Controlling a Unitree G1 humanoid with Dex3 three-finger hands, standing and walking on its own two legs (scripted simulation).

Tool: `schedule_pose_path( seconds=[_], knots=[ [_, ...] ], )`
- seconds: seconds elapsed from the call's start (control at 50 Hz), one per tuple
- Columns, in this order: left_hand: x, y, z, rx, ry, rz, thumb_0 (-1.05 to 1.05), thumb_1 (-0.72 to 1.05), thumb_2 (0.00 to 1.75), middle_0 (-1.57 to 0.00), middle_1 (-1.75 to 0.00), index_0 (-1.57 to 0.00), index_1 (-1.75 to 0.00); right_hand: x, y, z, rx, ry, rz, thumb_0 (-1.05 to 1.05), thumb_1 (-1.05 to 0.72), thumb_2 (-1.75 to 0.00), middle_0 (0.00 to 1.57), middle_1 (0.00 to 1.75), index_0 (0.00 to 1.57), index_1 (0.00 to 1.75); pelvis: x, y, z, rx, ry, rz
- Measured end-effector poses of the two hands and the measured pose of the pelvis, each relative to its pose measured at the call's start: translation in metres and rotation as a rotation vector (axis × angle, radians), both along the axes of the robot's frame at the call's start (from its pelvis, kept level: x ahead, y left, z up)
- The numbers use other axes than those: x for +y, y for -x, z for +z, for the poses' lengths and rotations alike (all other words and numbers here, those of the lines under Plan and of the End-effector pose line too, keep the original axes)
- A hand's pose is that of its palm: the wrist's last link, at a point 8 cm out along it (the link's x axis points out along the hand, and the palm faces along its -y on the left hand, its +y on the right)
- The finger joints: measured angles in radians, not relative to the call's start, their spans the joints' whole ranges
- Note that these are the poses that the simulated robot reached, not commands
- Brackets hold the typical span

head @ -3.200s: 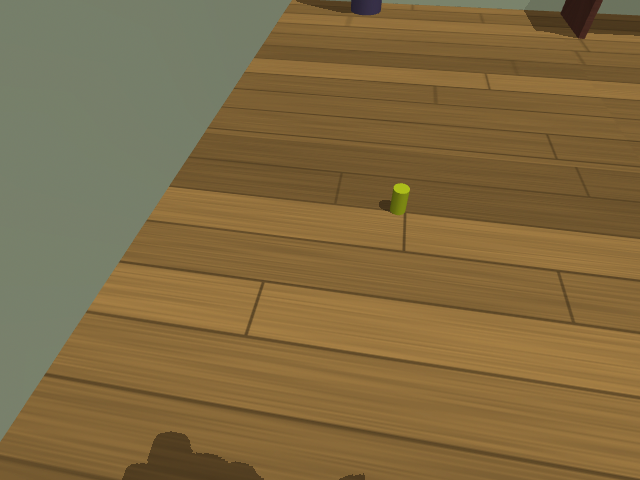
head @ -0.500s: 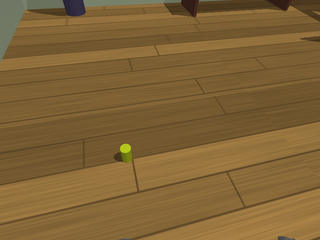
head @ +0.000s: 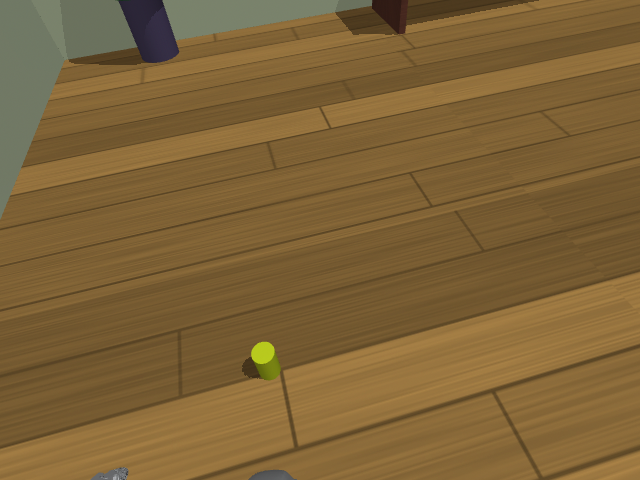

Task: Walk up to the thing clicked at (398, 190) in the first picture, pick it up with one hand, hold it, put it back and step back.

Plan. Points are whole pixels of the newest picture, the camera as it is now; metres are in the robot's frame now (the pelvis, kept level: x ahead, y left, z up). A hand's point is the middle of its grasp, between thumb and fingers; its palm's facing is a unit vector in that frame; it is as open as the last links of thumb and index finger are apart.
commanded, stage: walk up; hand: left
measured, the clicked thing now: (266, 361) +0.58 +0.24 -0.70
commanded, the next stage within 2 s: none
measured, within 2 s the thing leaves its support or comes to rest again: neither
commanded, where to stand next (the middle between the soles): +0.27 +0.02 m, yaw +1 degrees
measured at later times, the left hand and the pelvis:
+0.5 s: hand (136, 426) +0.23 +0.31 -0.14, palm faces -0.08 -0.93 -0.35, open 7.4 cm; pelvis +0.16 +0.04 +0.00, yaw +0 degrees
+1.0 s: hand (177, 371) +0.32 +0.27 -0.15, palm faces -0.01 -0.94 -0.33, open 7.4 cm; pelvis +0.22 +0.02 +0.00, yaw +1 degrees
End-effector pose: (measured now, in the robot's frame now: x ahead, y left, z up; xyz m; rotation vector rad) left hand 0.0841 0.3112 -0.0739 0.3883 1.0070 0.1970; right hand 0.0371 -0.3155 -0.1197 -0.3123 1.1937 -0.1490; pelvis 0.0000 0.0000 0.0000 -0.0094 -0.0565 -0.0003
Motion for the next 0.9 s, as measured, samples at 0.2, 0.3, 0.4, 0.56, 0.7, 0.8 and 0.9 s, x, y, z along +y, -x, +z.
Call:
schedule_pose_path(
  seconds=[0.2,0.3,0.4,0.56,0.7,0.8,0.9],
  knots=[
    [0.037,-0.010,-0.023,0.130,0.029,0.068,0.00,0.89,0.90,-0.21,-0.31,-0.20,-0.30,0.015,-0.095,0.027,-0.044,0.059,0.056,0.01,-0.90,-0.90,0.20,0.30,0.21,0.30,0.025,-0.069,0.000,0.021,0.011,0.014],
    [0.057,-0.041,-0.045,0.200,0.033,0.069,0.00,0.90,0.90,-0.21,-0.30,-0.20,-0.30,0.025,-0.123,0.031,-0.089,0.115,0.022,0.01,-0.90,-0.90,0.20,0.30,0.21,0.30,0.044,-0.105,-0.010,0.020,-0.008,0.010],
    [0.055,-0.092,-0.040,0.188,0.051,0.029,0.01,0.90,0.90,-0.21,-0.30,-0.20,-0.30,0.034,-0.132,0.041,-0.062,0.113,-0.010,0.01,-0.90,-0.90,0.20,0.30,0.21,0.30,0.045,-0.134,0.001,0.012,-0.017,0.000],
    [0.035,-0.173,-0.029,0.127,0.026,-0.001,0.00,0.90,0.90,-0.21,-0.30,-0.20,-0.30,0.024,-0.154,0.020,0.025,0.083,-0.037,0.01,-0.90,-0.90,0.20,0.30,0.21,0.30,0.030,-0.176,-0.001,0.011,-0.018,-0.003],
    [0.006,-0.215,-0.033,0.077,0.008,0.000,0.00,0.90,0.90,-0.21,-0.30,-0.20,-0.30,0.018,-0.202,-0.016,0.042,0.038,-0.038,0.01,-0.90,-0.90,0.20,0.30,0.21,0.30,0.014,-0.195,-0.015,0.011,-0.015,0.000],
    [-0.002,-0.229,-0.036,0.065,0.032,0.003,0.00,0.90,0.90,-0.21,-0.30,-0.20,-0.30,0.025,-0.225,-0.019,0.025,0.026,-0.013,0.01,-0.90,-0.90,0.20,0.30,0.21,0.30,0.015,-0.200,-0.015,0.019,-0.022,0.010],
    [-0.002,-0.231,-0.038,0.092,0.064,0.036,0.00,0.90,0.90,-0.21,-0.30,-0.20,-0.30,0.029,-0.231,-0.009,0.044,0.029,-0.014,0.01,-0.90,-0.90,0.20,0.30,0.21,0.30,0.019,-0.208,-0.007,0.025,-0.027,0.011]
  ],
)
